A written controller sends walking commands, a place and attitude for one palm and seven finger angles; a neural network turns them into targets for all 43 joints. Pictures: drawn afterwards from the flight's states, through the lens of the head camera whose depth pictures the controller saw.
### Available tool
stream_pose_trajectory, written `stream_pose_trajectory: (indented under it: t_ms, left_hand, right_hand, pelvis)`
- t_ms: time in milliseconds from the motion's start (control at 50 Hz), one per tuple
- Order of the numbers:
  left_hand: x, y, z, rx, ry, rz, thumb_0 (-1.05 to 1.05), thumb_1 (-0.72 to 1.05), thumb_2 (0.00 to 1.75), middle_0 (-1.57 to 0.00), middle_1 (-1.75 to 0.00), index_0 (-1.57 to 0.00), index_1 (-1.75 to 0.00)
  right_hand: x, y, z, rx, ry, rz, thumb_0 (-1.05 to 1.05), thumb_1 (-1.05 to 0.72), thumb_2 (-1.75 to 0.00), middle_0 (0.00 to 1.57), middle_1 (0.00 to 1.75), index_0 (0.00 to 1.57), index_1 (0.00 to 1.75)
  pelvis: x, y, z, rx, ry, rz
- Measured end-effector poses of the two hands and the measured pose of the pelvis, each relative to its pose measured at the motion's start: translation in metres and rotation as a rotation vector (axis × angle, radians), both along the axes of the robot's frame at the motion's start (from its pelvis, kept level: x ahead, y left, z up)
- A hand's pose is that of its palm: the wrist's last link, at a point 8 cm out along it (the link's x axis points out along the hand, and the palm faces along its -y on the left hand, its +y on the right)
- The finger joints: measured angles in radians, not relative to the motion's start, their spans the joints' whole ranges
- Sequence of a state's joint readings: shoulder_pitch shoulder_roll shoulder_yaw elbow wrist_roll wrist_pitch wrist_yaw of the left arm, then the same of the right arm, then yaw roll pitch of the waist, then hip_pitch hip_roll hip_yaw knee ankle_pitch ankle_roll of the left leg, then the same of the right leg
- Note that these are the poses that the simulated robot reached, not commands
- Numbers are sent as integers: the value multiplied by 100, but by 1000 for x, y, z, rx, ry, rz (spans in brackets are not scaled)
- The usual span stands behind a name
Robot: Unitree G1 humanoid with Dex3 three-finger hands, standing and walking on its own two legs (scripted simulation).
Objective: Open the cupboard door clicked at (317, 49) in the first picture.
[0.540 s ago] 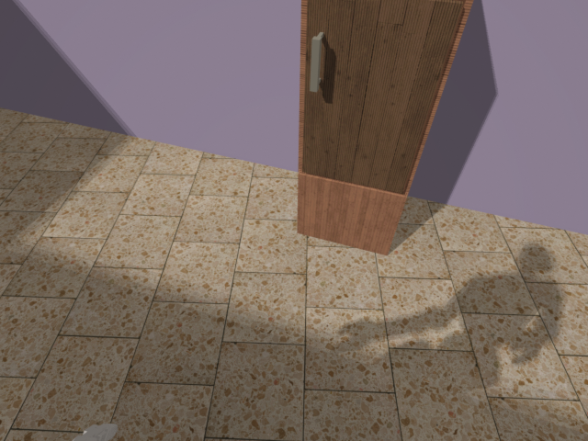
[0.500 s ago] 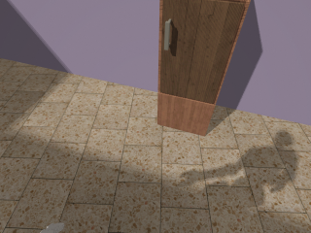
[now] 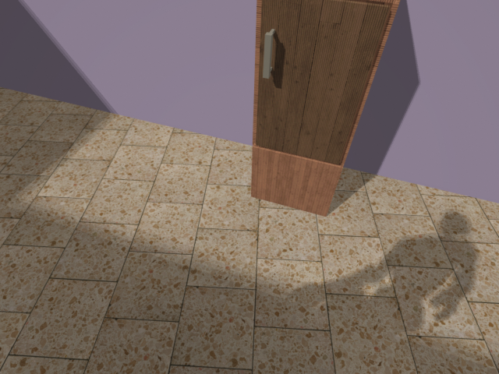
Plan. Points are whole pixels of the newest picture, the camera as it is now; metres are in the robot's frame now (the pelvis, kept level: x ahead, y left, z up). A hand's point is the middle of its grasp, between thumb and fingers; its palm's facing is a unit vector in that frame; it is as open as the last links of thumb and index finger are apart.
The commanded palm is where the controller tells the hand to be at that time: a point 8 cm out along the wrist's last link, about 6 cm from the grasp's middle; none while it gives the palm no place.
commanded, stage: stand and wait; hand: left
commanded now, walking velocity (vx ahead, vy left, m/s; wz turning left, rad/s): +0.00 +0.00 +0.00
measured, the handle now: (269, 53) +1.05 +0.00 +0.04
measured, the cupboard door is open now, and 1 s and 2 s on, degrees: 0 0 0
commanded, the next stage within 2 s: look at it before walking up in 0.28 s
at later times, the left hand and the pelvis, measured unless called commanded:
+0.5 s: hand out of the picture +0.07 +0.24 -0.15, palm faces -0.03 -0.94 -0.33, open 7.4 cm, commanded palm none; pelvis -0.01 +0.00 +0.00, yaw +0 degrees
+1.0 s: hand out of the picture +0.08 +0.24 -0.15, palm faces -0.03 -0.94 -0.34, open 7.4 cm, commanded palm none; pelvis +0.00 +0.00 +0.00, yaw +0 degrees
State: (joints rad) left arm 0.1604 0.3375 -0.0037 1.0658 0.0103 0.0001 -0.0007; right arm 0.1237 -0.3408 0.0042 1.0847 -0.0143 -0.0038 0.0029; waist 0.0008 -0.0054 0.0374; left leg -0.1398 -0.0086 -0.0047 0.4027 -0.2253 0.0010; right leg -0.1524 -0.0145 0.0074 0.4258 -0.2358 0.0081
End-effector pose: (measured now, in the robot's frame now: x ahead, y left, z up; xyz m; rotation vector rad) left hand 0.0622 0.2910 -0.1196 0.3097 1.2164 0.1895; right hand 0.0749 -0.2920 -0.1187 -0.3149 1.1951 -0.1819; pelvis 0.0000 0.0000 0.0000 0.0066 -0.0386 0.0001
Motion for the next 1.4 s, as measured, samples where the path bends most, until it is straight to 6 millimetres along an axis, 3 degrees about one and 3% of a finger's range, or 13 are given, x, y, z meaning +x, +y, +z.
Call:
stream_pose_trajectory:
  t_ms: [120,260,520,1140,1260,1400]
  left_hand:
    - [-9,2,1,9,19,6,1,90,89,-21,-30,-20,-30]
    - [-7,0,3,11,8,-2,1,90,89,-21,-30,-20,-30]
    - [5,-5,4,0,-24,-18,1,90,89,-21,-30,-20,-30]
    - [11,-4,2,7,3,-14,1,90,89,-21,-30,-20,-30]
    - [9,-20,-9,-23,33,-42,1,90,89,-20,-30,-20,-30]
    - [4,-49,-25,-88,51,-87,1,90,89,-20,-30,-20,-30]
  right_hand:
    - [-17,-3,-3,1,39,-14,1,-91,-90,21,30,20,30]
    - [-23,-3,-4,9,43,-18,1,-91,-90,21,30,20,30]
    - [-14,-2,-2,13,13,-9,1,-91,-90,21,30,20,30]
    - [6,-3,1,1,-9,-16,1,-91,-90,21,30,20,30]
    - [-9,12,-9,37,-25,-75,1,-91,-90,20,30,20,30]
    - [-51,34,-27,97,23,-158,1,-91,-90,21,30,20,30]
  pelvis:
    - [-4,-1,1,0,-1,0]
    - [-7,-2,1,1,-1,-1]
    - [-8,-4,2,1,4,-3]
    - [2,-4,2,-1,11,-27]
    - [-2,-3,-4,3,16,-73]
    - [-12,-3,-13,5,22,-110]
